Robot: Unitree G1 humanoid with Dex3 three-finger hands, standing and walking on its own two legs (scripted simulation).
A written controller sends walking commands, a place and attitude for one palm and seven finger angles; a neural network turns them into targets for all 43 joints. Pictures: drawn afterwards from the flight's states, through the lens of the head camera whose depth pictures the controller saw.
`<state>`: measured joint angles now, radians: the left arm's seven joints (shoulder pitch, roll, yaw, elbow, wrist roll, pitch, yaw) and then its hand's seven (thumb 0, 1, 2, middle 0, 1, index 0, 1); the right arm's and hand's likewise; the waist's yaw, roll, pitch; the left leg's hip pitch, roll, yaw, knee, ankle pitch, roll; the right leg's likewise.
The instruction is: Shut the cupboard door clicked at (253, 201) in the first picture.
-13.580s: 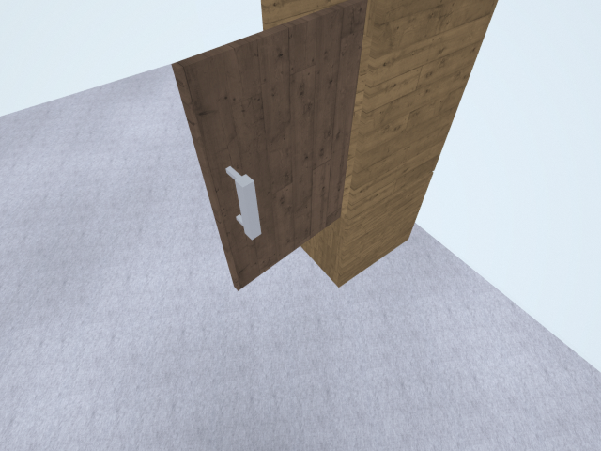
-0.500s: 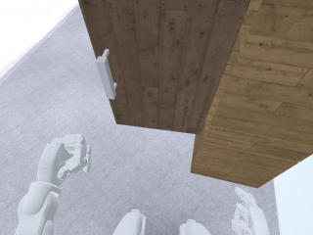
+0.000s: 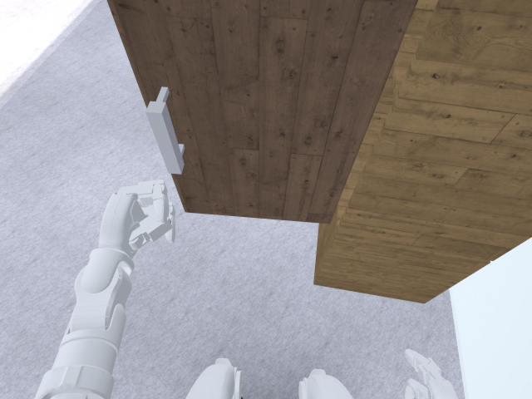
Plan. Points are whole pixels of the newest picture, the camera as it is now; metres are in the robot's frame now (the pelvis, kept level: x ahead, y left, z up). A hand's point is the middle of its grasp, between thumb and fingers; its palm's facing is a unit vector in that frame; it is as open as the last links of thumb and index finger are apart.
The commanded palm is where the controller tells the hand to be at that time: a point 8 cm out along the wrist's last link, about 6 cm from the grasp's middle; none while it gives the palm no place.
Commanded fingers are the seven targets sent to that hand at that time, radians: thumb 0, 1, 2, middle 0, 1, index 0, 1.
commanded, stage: bring the fist close to the handle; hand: left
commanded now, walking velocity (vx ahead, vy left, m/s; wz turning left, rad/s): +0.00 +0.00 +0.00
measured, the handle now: (170, 132) +0.53 +0.19 +0.06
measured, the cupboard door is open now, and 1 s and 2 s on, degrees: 95 95 77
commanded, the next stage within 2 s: push the door shut along its arc in 0.68 s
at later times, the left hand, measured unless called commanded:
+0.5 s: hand (179, 177) +0.43 +0.16 +0.05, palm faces -0.07 -1.00 -0.04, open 3.1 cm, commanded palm +0.41 +0.21 +0.06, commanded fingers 0.00 0.90 0.90 -1.30 -1.50 -1.30 -1.50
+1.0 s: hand (177, 173) +0.44 +0.16 +0.05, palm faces -0.11 -0.99 -0.03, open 3.1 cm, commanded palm +0.43 +0.21 +0.06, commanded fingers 0.00 0.90 0.90 -1.30 -1.50 -1.30 -1.50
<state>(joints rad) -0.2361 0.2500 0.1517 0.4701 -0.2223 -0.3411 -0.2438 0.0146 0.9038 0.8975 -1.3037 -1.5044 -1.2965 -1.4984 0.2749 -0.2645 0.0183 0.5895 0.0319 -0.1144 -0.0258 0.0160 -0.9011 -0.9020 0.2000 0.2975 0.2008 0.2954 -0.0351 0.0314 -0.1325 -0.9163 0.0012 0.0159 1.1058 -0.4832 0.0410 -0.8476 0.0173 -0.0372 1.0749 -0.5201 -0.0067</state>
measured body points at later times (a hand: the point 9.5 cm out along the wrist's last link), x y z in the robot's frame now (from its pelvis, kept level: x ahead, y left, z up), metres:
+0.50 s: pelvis +0.00 -0.01 +0.00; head +0.10 -0.01 +0.44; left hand +0.43 +0.21 +0.06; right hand +0.06 -0.27 -0.12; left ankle +0.03 +0.09 -0.66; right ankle +0.00 -0.12 -0.66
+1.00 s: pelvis -0.01 -0.01 -0.01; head +0.10 +0.00 +0.43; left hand +0.44 +0.21 +0.06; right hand +0.09 -0.27 -0.12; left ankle +0.03 +0.09 -0.66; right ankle +0.00 -0.12 -0.66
